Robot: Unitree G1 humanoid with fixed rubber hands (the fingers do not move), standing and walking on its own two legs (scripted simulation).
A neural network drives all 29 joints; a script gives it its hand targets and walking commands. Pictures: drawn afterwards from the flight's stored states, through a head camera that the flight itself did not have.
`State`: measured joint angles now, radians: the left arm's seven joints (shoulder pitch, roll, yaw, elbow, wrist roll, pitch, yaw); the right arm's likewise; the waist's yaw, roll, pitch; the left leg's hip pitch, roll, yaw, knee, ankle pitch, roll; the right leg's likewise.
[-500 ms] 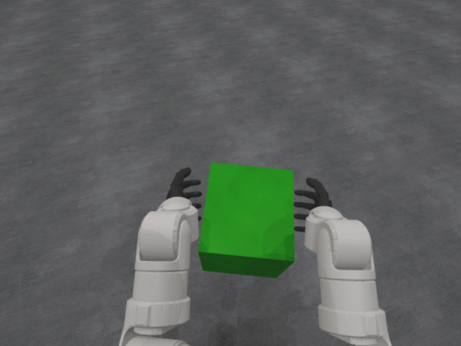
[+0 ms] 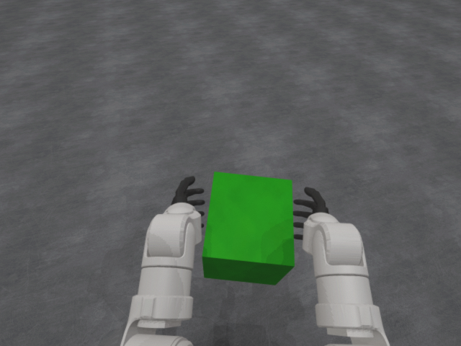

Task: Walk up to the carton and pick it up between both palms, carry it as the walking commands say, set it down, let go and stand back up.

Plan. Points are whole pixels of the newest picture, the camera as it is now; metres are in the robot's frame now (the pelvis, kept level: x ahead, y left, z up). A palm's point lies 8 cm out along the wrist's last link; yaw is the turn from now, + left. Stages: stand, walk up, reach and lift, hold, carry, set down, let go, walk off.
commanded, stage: carry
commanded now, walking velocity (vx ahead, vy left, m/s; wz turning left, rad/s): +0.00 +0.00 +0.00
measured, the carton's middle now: (246, 231) +0.35 +0.00 -0.01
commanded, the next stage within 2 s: hold in 0.48 s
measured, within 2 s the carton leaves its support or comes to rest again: neither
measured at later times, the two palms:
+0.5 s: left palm (181, 225) +0.32 +0.12 +0.06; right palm (315, 235) +0.31 -0.12 +0.05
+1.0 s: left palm (182, 223) +0.30 +0.11 +0.09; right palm (322, 255) +0.26 -0.12 +0.06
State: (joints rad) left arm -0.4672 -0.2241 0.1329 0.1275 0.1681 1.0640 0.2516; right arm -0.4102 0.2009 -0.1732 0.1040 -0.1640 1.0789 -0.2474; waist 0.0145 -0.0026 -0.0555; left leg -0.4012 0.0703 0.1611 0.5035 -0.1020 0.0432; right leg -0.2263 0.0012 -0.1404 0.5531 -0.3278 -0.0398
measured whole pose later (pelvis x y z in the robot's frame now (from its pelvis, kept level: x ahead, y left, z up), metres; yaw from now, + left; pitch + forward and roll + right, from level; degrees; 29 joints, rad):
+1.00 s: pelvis -0.03 +0.02 +0.00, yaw -10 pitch -10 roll +0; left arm -0.54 -0.25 0.37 0.54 0.37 0.67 0.13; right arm -0.46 0.22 -0.33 0.60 -0.33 0.64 -0.08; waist 0.08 -0.03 -0.02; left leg -0.21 -0.04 -0.05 0.53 -0.19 0.01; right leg -0.11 0.05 0.07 0.59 -0.31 -0.03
